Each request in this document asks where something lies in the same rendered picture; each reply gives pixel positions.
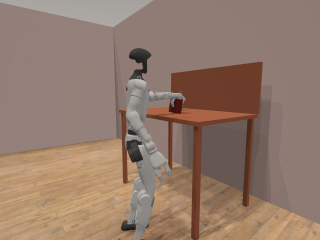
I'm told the robot right forearm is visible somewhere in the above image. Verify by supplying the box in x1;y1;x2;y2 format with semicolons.
128;111;158;155

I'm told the robot right thigh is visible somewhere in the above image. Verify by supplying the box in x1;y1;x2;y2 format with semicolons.
127;141;156;204

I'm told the left robot hand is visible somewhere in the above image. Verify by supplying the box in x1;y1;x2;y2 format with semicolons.
170;93;186;108

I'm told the right robot upper arm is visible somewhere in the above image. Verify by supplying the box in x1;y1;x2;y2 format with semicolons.
125;79;147;123

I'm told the right robot hand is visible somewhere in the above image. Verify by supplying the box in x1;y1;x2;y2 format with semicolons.
149;151;172;182

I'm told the humanoid robot torso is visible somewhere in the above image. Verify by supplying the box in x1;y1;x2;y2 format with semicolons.
125;76;150;150

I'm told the table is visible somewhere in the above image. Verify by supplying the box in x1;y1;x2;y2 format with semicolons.
119;62;263;240

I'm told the sponge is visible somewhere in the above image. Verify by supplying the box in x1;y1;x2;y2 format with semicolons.
169;98;183;114

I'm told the robot left forearm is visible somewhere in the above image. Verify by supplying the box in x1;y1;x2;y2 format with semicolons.
153;92;174;101

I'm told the left robot upper arm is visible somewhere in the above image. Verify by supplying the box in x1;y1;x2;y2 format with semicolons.
149;91;157;102

